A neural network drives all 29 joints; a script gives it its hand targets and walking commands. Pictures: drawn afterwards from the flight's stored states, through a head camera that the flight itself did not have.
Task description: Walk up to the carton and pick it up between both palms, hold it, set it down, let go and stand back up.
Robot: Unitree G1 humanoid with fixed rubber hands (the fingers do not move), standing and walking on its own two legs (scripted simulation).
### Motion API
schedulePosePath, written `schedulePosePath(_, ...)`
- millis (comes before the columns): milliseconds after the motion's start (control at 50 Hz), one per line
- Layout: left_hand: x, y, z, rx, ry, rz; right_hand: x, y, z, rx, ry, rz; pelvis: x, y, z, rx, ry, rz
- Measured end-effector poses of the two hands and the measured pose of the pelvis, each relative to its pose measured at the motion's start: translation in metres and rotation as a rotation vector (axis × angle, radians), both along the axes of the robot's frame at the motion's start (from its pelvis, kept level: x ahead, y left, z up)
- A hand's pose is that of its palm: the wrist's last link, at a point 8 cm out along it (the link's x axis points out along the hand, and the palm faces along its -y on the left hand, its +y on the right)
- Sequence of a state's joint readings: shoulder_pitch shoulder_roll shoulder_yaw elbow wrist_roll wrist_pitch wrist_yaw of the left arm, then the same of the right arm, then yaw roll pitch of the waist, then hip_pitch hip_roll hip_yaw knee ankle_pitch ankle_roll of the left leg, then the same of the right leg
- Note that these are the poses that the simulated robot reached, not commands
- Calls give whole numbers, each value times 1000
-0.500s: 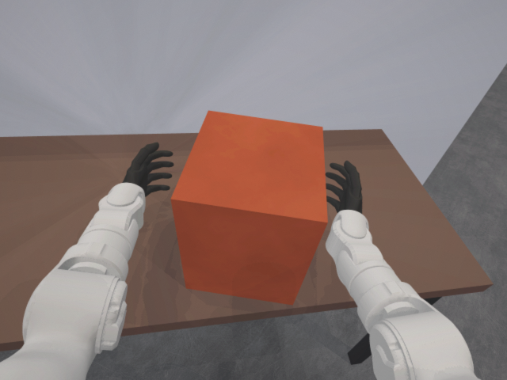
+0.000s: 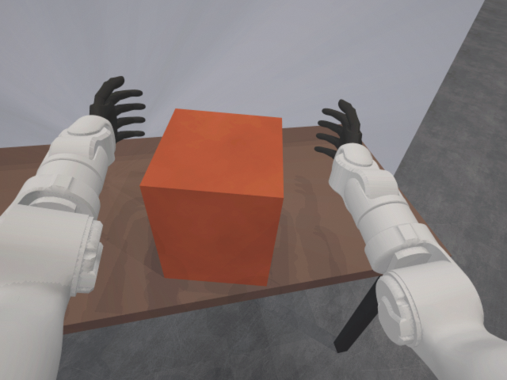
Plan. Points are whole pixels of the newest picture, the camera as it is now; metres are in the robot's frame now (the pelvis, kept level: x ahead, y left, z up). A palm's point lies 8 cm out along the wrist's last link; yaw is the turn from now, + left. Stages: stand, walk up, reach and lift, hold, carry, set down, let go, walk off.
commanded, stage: set down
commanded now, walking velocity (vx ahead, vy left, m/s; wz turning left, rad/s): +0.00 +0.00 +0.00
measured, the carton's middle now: (222, 199) +0.47 -0.01 +0.04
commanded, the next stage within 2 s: none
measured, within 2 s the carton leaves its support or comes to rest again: neither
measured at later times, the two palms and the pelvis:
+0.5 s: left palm (84, 130) +0.48 +0.19 +0.21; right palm (335, 150) +0.40 -0.17 +0.19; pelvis +0.02 -0.01 +0.01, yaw +0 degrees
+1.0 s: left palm (64, 190) +0.41 +0.22 +0.15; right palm (339, 198) +0.34 -0.17 +0.15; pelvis +0.01 +0.00 +0.01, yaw -1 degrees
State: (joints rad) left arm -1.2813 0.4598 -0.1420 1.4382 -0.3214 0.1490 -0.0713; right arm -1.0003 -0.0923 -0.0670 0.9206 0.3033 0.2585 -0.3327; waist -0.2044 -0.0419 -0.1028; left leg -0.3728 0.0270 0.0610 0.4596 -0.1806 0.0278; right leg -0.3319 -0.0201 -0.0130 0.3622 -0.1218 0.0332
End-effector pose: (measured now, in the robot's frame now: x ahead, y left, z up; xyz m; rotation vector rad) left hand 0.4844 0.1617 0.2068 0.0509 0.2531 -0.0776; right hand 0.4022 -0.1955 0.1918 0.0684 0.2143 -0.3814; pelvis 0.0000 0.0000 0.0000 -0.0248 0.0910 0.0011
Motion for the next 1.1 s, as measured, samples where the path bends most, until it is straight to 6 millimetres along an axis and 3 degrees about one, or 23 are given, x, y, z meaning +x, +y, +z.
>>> schedulePosePath(160, 2, 10, 0, -5, 8, 25, 5, 13, 3, 21, 3, 23, 0, -6, 1, 1, 23, 2)
schedulePosePath(400, 5, 27, 16, 4, -20, 6, 9, 15, 19, -9, -18, 9, 10, -8, 5, -4, -22, 6)
schedulePosePath(480, -4, 26, 5, 23, 4, -26, 1, 20, 8, 1, -22, 28, 15, -6, 7, -5, -72, 5)
schedulePosePath(660, -27, 28, -28, 31, 45, -36, -25, 26, -38, 73, 7, 37, 11, -2, 6, -6, -123, 5)
schedulePosePath(840, -49, 45, -55, 2, 63, -8, -49, 15, -43, 66, -20, 1, 7, -1, 5, 2, -130, -11)
schedulePosePath(980, -68, 57, -55, 9, 29, -12, -57, 24, -42, 62, -29, 32, 9, 0, 5, 0, -148, -12)
schedulePosePath(1100, -92, 68, -63, 42, 36, -15, -72, 36, -63, 91, 3, 59, 11, 3, 6, -2, -186, -10)
